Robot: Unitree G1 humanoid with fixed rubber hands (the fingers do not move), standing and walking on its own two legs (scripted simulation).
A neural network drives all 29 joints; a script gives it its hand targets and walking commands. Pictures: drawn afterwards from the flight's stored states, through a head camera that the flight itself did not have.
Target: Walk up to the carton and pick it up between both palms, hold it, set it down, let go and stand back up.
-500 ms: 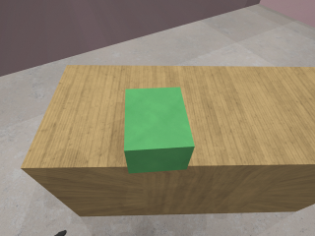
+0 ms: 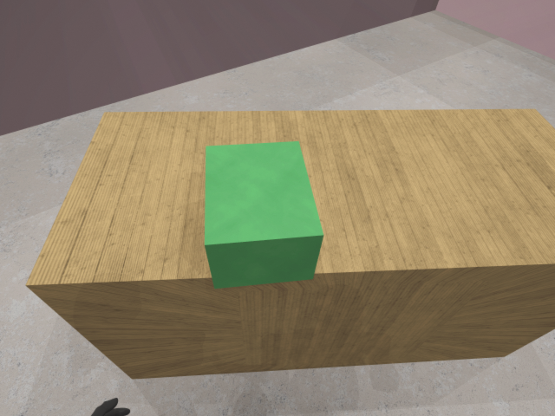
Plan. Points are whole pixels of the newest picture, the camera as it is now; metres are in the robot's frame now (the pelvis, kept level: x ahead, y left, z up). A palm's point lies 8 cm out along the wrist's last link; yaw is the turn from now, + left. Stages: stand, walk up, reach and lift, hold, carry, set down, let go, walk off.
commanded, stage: walk up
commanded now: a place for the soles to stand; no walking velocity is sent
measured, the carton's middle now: (258, 211) +0.48 +0.04 -0.02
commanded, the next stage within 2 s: reach and lift in 0.26 s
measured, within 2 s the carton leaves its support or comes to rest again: neither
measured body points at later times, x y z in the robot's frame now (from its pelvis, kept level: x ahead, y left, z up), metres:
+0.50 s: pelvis -0.01 +0.00 -0.02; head +0.04 +0.01 +0.43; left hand +0.17 +0.26 -0.11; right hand +0.17 -0.27 -0.11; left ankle +0.02 +0.14 -0.72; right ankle +0.02 -0.09 -0.72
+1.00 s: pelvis +0.03 +0.02 +0.02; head +0.03 +0.03 +0.47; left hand +0.19 +0.25 -0.06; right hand +0.20 -0.21 -0.06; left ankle +0.02 +0.14 -0.72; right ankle +0.02 -0.09 -0.72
